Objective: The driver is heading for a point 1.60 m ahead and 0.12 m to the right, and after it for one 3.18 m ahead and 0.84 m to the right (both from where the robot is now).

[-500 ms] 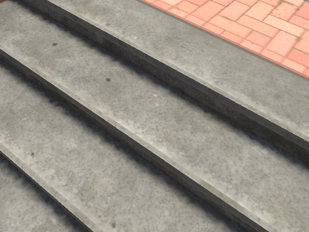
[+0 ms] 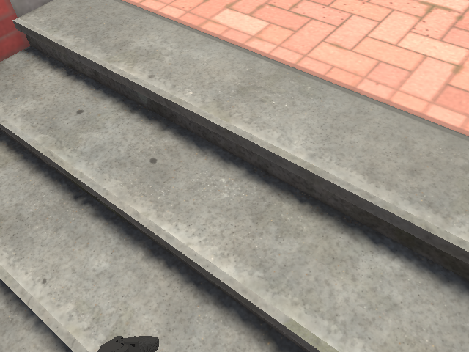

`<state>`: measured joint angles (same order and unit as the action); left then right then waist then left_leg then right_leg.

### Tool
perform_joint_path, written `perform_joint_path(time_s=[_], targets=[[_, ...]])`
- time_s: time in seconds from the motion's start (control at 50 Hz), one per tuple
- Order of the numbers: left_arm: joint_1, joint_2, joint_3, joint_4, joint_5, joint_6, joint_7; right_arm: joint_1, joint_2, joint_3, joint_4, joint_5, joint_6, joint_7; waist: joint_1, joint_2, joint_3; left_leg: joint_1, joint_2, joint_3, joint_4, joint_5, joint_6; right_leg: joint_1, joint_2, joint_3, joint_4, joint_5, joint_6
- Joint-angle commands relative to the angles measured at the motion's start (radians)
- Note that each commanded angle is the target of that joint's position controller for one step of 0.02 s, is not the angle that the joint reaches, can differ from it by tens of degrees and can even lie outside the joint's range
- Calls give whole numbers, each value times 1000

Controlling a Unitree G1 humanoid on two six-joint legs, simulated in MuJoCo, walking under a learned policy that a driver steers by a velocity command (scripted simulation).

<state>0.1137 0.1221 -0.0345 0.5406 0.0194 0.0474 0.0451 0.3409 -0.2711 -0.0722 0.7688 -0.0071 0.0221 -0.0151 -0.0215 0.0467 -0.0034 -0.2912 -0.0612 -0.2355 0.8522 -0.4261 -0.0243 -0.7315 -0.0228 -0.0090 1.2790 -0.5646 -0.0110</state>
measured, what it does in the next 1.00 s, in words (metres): walks ahead: left foot 0.13 m lower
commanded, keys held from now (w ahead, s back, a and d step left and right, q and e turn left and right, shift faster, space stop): no key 0.64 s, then w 0.36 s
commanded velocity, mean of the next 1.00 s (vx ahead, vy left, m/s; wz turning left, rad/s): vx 0.09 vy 0.00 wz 0.01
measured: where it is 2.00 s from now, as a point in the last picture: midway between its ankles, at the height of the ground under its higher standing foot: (249, 262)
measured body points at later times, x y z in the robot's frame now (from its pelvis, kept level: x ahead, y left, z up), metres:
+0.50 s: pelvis +0.03 -0.02 +0.09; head +0.04 -0.04 +0.54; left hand +0.09 +0.22 -0.04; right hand +0.14 -0.27 -0.04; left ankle +0.01 +0.11 -0.54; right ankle +0.06 -0.12 -0.63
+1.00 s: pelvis +0.09 +0.07 -0.02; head +0.08 +0.09 +0.43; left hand +0.27 +0.25 -0.13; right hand +0.01 -0.12 -0.16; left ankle +0.02 +0.15 -0.76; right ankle +0.13 -0.03 -0.47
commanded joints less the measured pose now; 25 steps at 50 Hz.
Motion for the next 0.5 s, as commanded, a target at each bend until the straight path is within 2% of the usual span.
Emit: perform_joint_path(time_s=[0.02, 0.04, 0.06, 0.08, 0.1, 0.14, 0.2, 0.28, 0.36, 0.46, 0.5], targets=[[-56, 142, 54, -23, -1, -22, 5, 22, 7, 2, -97, -26, 11, 2, -39, -299, -6, -302, -12, 28, 424, -52, -2, 206, -210, 648, -783, 41, -213], [-88, 95, 43, -11, -1, -29, 8, 9, 5, 4, -100, -27, 16, -8, -56, -269, 34, -292, 5, 74, 420, 8, -2, 158, -165, 536, -762, -18, -181], [-69, 85, 48, 13, -2, -35, 8, 22, -11, -1, -83, -36, 20, -8, -49, -228, 30, -267, -12, 125, 464, 74, 3, 141, -138, 442, -725, 23, -182], [-28, 95, 56, 37, -5, -43, 8, 16, -17, -5, -83, -36, 22, -6, -39, -187, 15, -267, -12, 145, 489, 115, 11, 161, -132, 399, -710, 99, -186], [1, 104, 66, 60, -8, -52, 9, 16, -4, -5, -80, -36, 21, -6, -32, -170, -1, -277, -24, 164, 558, 130, 20, 174, -143, 388, -697, 203, -210], [49, 120, 80, 93, -13, -67, 10, -10, -2, -3, -90, -30, 17, -7, -22, -125, -15, -321, -19, 159, 559, 160, 31, 236, -152, 372, -716, 265, -221], [114, 117, 90, 130, -10, -81, 21, -44, -4, -3, -99, -43, 15, -13, 10, -136, -19, -388, -15, 151, 534, 203, 28, 344, -165, 372, -761, 272, -247], [173, 125, 102, 166, -6, -94, 31, -79, 0, -4, -101, -45, 15, -15, 39, -132, -34, -447, -18, 136, 536, 215, 16, 447, -208, 407, -804, 296, -298], [192, 141, 112, 189, -5, -104, 32, -97, -1, -5, -103, -44, 15, -13, 41, -114, -23, -483, -6, 125, 524, 216, 9, 487, -218, 403, -842, 280, -310], [214, 157, 119, 217, -2, -113, 32, -109, 1, -6, -104, -39, 16, -9, 44, -129, -17, -485, 22, 139, 504, 218, -4, 497, -224, 389, -841, 303, -320], [213, 159, 119, 226, 0, -114, 35, -97, 7, -4, -101, -34, 19, -3, 34, -134, -16, -422, 41, 155, 421, 241, -11, 465, -209, 349, -820, 347, -300]])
